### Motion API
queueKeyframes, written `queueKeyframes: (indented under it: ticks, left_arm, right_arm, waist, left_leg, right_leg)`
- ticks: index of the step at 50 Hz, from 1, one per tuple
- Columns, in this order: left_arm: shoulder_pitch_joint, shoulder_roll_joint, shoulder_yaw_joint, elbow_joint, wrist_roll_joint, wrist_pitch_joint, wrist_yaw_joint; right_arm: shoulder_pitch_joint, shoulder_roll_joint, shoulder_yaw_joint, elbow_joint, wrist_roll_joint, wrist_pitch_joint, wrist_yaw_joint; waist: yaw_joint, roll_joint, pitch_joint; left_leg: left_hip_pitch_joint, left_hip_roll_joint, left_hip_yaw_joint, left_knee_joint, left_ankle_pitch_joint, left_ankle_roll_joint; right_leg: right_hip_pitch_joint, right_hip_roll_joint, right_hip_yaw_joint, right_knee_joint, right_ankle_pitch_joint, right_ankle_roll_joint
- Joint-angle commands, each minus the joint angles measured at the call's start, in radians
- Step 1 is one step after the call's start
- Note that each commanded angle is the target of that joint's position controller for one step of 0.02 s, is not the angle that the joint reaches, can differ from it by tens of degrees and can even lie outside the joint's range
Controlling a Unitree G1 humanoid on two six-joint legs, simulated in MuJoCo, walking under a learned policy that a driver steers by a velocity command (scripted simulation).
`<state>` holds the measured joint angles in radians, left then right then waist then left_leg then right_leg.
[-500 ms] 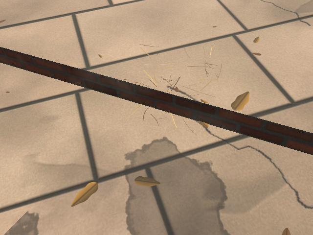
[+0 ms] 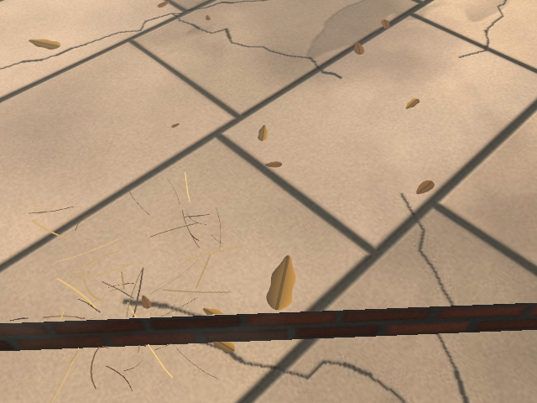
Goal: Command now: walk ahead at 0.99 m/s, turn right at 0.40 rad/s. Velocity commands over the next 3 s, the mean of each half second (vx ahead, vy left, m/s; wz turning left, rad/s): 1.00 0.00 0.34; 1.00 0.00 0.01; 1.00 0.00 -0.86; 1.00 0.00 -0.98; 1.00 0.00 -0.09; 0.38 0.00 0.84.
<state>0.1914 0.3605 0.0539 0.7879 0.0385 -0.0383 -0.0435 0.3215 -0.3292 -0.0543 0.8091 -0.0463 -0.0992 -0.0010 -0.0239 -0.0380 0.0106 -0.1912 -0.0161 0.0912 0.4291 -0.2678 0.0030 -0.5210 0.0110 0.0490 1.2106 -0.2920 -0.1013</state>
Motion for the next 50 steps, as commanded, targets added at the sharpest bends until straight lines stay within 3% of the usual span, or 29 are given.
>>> queueKeyframes:
  ticks: [1, 4, 7, 9, 10, 11, 12, 13, 14, 15, 18, 23, 24, 26, 28, 29, 31, 32, 34, 35, 36, 37, 39, 41, 42, 45, 46, 48, 50]
  left_arm:
    - [-0.076, -0.026, -0.032, -0.117, 0.012, 0.001, -0.027]
    - [-0.225, -0.02, -0.057, -0.184, 0.009, -0.016, -0.051]
    - [-0.23, 0.006, -0.056, -0.169, 0.009, -0.027, -0.044]
    - [-0.075, 0.065, -0.03, -0.125, 0.024, -0.035, -0.012]
    - [0.115, 0.095, -0.011, -0.064, 0.032, -0.036, 0.007]
    - [0.256, 0.176, 0.017, -0.029, 0.047, -0.036, 0.032]
    - [0.275, 0.27, 0.037, -0.035, 0.078, -0.048, 0.046]
    - [0.251, 0.236, 0.039, -0.052, 0.043, -0.038, 0.043]
    - [0.131, 0.144, 0.018, -0.054, 0.027, -0.04, 0.045]
    - [0.064, 0.082, 0.005, -0.053, 0.02, -0.046, 0.043]
    - [0.066, 0.012, -0.012, -0.023, 0.006, -0.067, 0.04]
    - [0.167, -0.021, -0.013, 0.031, -0.007, -0.086, 0.034]
    - [0.23, -0.02, -0.012, 0.056, 0.012, -0.085, 0.035]
    - [0.281, -0.022, -0.018, 0.103, 0.027, -0.085, 0.032]
    - [0.312, -0.052, -0.038, 0.14, 0.034, -0.081, 0.029]
    - [0.335, -0.066, -0.049, 0.164, 0.037, -0.075, 0.036]
    - [0.293, -0.052, -0.074, 0.143, -0.016, -0.07, 0.067]
    - [0.303, 0.013, -0.07, 0.091, -0.074, -0.083, 0.079]
    - [0.209, 0.284, 0.015, 0.06, -0.098, -0.093, 0.058]
    - [0.206, 0.216, 0.017, 0.058, -0.096, -0.084, 0.05]
    - [0.264, 0.045, -0.001, -0.008, -0.068, -0.092, 0.014]
    - [0.203, 0.004, -0.004, -0.059, -0.038, -0.102, 0.014]
    - [0.127, -0.093, -0.015, -0.093, -0.03, -0.084, 0.024]
    - [0.09, -0.196, -0.04, -0.114, -0.015, -0.043, 0.043]
    - [0.094, -0.232, -0.05, -0.115, -0.029, -0.023, 0.033]
    - [0.028, -0.184, -0.038, -0.12, -0.062, 0.02, 0.024]
    - [-0.035, -0.17, -0.035, -0.152, -0.054, 0.026, 0.019]
    - [-0.067, -0.142, -0.024, -0.148, -0.038, 0.026, 0.004]
    - [-0.053, -0.129, -0.023, -0.134, -0.048, 0.018, -0.01]
  right_arm:
    - [0.043, -0.039, 0.002, 0.005, 0.018, -0.037, 0.015]
    - [0.023, -0.063, -0.001, 0.023, 0.034, -0.043, 0.02]
    - [0.076, -0.159, -0.019, 0.058, 0.047, -0.045, 0.028]
    - [0.082, -0.228, -0.032, 0.067, 0.042, -0.036, 0.019]
    - [0.074, -0.235, -0.032, 0.07, 0.041, -0.026, 0.011]
    - [0.084, -0.162, -0.012, 0.059, 0.034, -0.023, 0.011]
    - [0.235, 0.039, 0.028, 0.021, 0.056, -0.019, 0.013]
    - [0.198, -0.06, 0.009, 0.015, 0.069, -0.006, 0.003]
    - [0.098, -0.082, 0.002, 0.002, 0.061, 0.006, 0.006]
    - [0.072, -0.056, 0.009, 0.01, 0.054, 0.012, 0.012]
    - [0.083, -0.005, 0.013, 0.03, 0.029, 0.056, 0.028]
    - [-0.142, 0.055, 0.019, -0.08, 0.023, 0.101, 0.041]
    - [-0.187, 0.079, 0.024, -0.104, 0.025, 0.115, 0.028]
    - [-0.34, 0.112, 0.043, -0.201, 0.033, 0.132, -0.01]
    - [-0.524, 0.146, 0.083, -0.311, 0.047, 0.109, -0.033]
    - [-0.612, 0.162, 0.103, -0.365, 0.047, 0.105, -0.028]
    - [-0.448, 0.145, 0.137, -0.337, 0.05, 0.101, 0.018]
    - [-0.29, 0.092, 0.115, -0.257, 0.06, 0.104, 0.038]
    - [0.082, -0.014, 0.054, -0.168, 0.042, 0.11, 0.033]
    - [0.132, -0.125, 0.002, -0.139, 0.027, 0.105, 0.028]
    - [0.169, -0.256, -0.037, -0.085, 0.012, 0.094, 0.021]
    - [0.132, -0.244, -0.057, -0.085, 0.018, 0.07, 0.013]
    - [-0.002, -0.079, -0.026, -0.001, 0.015, 0.033, 0.015]
    - [-0.015, 0.096, 0.01, 0.075, -0.019, -0.001, 0.023]
    - [-0.01, 0.142, 0.02, 0.103, -0.018, -0.01, 0.024]
    - [-0.048, 0.119, 0.02, 0.103, 0.012, -0.049, 0.039]
    - [-0.022, 0.102, 0.017, 0.104, 0.032, -0.061, 0.037]
    - [0.03, 0.073, 0.012, 0.107, 0.056, -0.074, 0.018]
    - [0.045, 0.032, 0.01, 0.077, 0.06, -0.071, -0.005]
  waist:
    - [0.034, 0.109, 0.084]
    - [0.048, 0.075, 0.134]
    - [0.065, 0.069, 0.096]
    - [0.149, 0.1, -0.044]
    - [0.244, 0.112, -0.137]
    - [0.281, 0.08, -0.224]
    - [0.145, -0.246, -0.37]
    - [0.164, -0.161, -0.418]
    - [0.118, -0.072, -0.216]
    - [0.085, -0.037, -0.111]
    - [0.012, -0.047, -0.065]
    - [0.014, -0.043, 0.003]
    - [0.035, -0.11, 0.008]
    - [0.016, -0.082, 0.112]
    - [-0.01, 0.045, 0.242]
    - [-0.02, 0.044, 0.269]
    - [-0.106, 0.082, 0.132]
    - [-0.132, 0.071, -0.042]
    - [-0.323, -0.152, -0.296]
    - [-0.301, -0.094, -0.364]
    - [-0.182, 0.299, -0.436]
    - [-0.155, 0.19, -0.456]
    - [-0.011, -0.083, -0.052]
    - [0.071, -0.079, 0.053]
    - [0.099, -0.039, 0.026]
    - [0.111, -0.014, 0.108]
    - [0.087, 0.012, 0.132]
    - [0.059, 0.073, 0.097]
    - [0.055, 0.11, 0.028]
  left_leg:
    - [0.071, 0.283, -0.293, -0.325, 0.045, 0.164]
    - [-0.089, 0.181, -0.088, -0.429, 0.23, 0.133]
    - [-0.041, 0.208, -0.093, -0.411, 0.64, 0.143]
    - [0.062, 0.207, -0.084, -0.12, 1.036, 0.118]
    - [0.011, 0.174, -0.082, 0.135, 0.976, 0.101]
    - [-0.164, 0.111, -0.083, 0.433, 0.664, 0.093]
    - [-0.431, -0.003, -0.119, 0.853, -0.229, 0.082]
    - [-0.474, 0.005, -0.19, 0.958, -0.164, 0.104]
    - [-0.513, 0.06, -0.187, 0.91, -0.017, 0.1]
    - [-0.499, 0.094, -0.167, 0.863, 0.04, 0.088]
    - [-0.421, 0.129, -0.151, 0.846, 0.034, 0.061]
    - [-0.711, 0.124, -0.087, 1.079, 0.063, 0.077]
    - [-0.837, 0.083, -0.044, 1.351, -0.037, 0.09]
    - [-1.174, 0.07, -0.094, 1.68, -0.231, 0.15]
    - [-1.328, 0.068, -0.054, 1.525, -0.324, 0.187]
    - [-1.286, 0.064, -0.009, 1.448, -0.337, 0.197]
    - [-0.595, 0.008, 0.163, 1.022, -0.124, 0.208]
    - [-0.208, -0.109, 0.23, 1.012, -0.069, 0.196]
    - [0.083, -0.153, 0.035, 0.781, -0.207, 0.22]
    - [0.166, -0.034, -0.343, 0.493, -0.362, 0.252]
    - [0.306, 0.268, -0.95, 0.053, -0.34, 0.278]
    - [0.307, 0.301, -1.148, -0.137, -0.415, 0.198]
    - [-0.031, 0.299, -0.874, -0.082, -0.311, 0.132]
    - [-0.2, 0.258, -0.536, 0.025, -0.023, 0.121]
    - [-0.222, 0.25, -0.427, 0.009, -0.035, 0.119]
    - [-0.308, 0.125, -0.052, -0.194, 0.153, -0.033]
    - [-0.31, 0.078, 0.042, -0.242, 0.354, -0.059]
    - [-0.169, 0.017, 0.145, -0.311, 0.589, -0.052]
    - [-0.004, 0.027, 0.193, -0.307, 0.868, -0.056]
  right_leg:
    - [-0.252, -0.083, 0.094, -0.094, 0.054, 0.019]
    - [-0.045, -0.065, -0.047, -0.464, 0.257, 0.03]
    - [0.187, -0.016, -0.114, -0.573, 0.33, 0.015]
    - [0.386, 0.045, -0.112, -0.596, 0.21, 0.003]
    - [0.585, 0.033, -0.091, -0.64, 0.186, 0.003]
    - [0.795, -0.115, 0.036, -0.624, 0.03, 0.012]
    - [0.987, -0.453, 0.503, -0.724, -0.153, -0.038]
    - [0.888, -0.468, 0.697, -0.894, -0.283, -0.034]
    - [0.719, -0.397, 0.515, -0.923, -0.205, -0.025]
    - [0.598, -0.357, 0.368, -0.937, -0.031, -0.028]
    - [0.458, -0.298, 0.105, -0.973, 0.303, -0.007]
    - [0.516, -0.297, -0.119, -0.965, 0.605, 0.022]
    - [0.572, -0.322, -0.107, -0.954, 0.604, -0.01]
    - [0.652, -0.371, -0.097, -0.988, 0.488, -0.024]
    - [0.627, -0.313, -0.222, -1.067, 0.428, 0.047]
    - [0.557, -0.287, -0.281, -1.12, 0.507, 0.077]
    - [0.23, -0.198, -0.41, -1.184, 1.128, 0.051]
    - [0.143, -0.23, -0.364, -1.053, 1.757, 0.011]
    - [0.316, -0.336, -0.238, -0.522, 2.044, -0.026]
    - [0.314, -0.233, -0.204, -0.07, 1.405, 0.004]
    - [0.021, 0.085, -0.055, 0.483, 0.045, 0.06]
    - [-0.118, 0.091, 0.203, 0.678, 0.146, 0.016]
    - [-0.247, -0.032, 0.114, 0.66, 0.19, 0.001]
    - [-0.32, -0.079, 0.115, 0.759, 0.151, -0.03]
    - [-0.345, -0.069, 0.118, 0.794, 0.118, -0.042]
    - [-0.278, -0.057, 0.059, 0.351, 0.184, -0.047]
    - [-0.226, -0.042, -0.007, 0.181, 0.247, -0.039]
    - [-0.148, 0.003, -0.16, -0.085, 0.389, -0.03]
    - [-0.04, 0.031, -0.243, -0.311, 0.45, -0.03]
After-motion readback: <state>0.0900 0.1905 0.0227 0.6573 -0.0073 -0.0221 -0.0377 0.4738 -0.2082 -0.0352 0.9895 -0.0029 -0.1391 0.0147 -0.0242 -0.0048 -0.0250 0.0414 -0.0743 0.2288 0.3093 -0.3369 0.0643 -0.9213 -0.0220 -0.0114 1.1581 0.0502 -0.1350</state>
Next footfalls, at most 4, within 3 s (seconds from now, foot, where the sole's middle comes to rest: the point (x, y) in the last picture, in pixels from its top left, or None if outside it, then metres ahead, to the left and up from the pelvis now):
0.22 right None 0.41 -0.12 -0.77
0.70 left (224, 258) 0.80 0.13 -0.62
1.14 right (217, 151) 1.20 0.17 -0.62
1.50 left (163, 76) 1.58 0.37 -0.62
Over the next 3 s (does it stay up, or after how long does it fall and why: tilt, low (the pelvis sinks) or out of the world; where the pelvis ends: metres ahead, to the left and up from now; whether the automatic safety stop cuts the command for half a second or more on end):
stays up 2.39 -0.40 0.15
